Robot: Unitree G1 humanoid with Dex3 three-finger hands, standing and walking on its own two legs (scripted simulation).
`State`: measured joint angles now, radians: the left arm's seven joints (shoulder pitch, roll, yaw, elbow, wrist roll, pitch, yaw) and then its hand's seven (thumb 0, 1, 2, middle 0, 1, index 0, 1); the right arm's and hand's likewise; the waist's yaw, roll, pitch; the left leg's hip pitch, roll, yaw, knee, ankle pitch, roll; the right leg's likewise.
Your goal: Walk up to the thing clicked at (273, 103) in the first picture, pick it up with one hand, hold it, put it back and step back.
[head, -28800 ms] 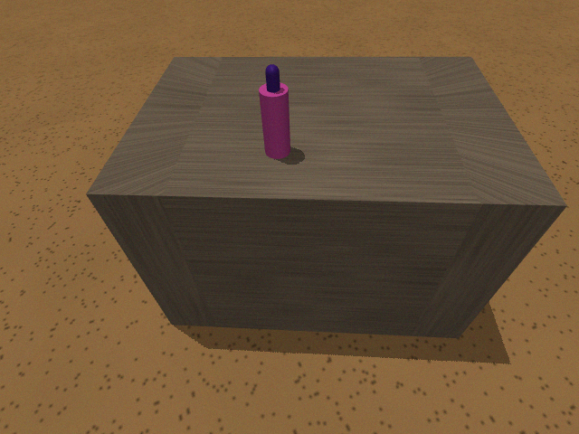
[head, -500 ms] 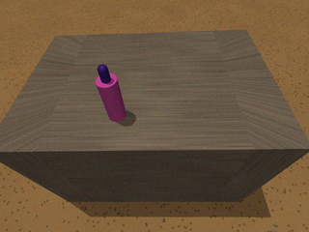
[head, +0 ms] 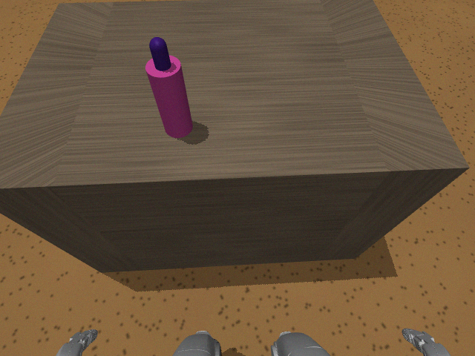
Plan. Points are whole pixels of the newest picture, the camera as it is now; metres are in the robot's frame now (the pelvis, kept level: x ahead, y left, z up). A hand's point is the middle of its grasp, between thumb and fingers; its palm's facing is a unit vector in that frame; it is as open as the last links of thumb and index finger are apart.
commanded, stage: step back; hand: left
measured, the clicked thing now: (169, 90) +0.59 +0.16 +0.05
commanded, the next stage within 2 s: none
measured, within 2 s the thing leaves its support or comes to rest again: neither
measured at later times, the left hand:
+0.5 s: hand out of the picture -0.01 +0.29 -0.15, palm faces +0.06 -0.92 -0.39, open 7.4 cm
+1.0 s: hand out of the picture -0.22 +0.24 -0.13, palm faces -0.01 -0.90 -0.43, open 7.4 cm
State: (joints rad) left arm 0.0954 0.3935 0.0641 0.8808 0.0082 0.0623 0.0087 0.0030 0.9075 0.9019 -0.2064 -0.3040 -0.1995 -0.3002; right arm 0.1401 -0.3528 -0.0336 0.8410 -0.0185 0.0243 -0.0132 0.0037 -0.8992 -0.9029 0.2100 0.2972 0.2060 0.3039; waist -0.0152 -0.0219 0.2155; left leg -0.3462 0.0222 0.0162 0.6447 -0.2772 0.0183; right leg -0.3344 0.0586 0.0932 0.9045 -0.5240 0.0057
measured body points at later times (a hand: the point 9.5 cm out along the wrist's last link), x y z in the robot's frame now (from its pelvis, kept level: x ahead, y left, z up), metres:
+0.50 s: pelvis -0.12 +0.01 +0.00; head -0.06 +0.03 +0.44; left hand -0.02 +0.33 -0.12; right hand +0.00 -0.30 -0.12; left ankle -0.11 +0.12 -0.72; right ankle -0.07 -0.13 -0.69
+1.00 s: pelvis -0.28 -0.03 +0.01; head -0.22 -0.06 +0.45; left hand -0.22 +0.29 -0.10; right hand -0.17 -0.35 -0.12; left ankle -0.27 +0.11 -0.65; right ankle -0.27 -0.15 -0.72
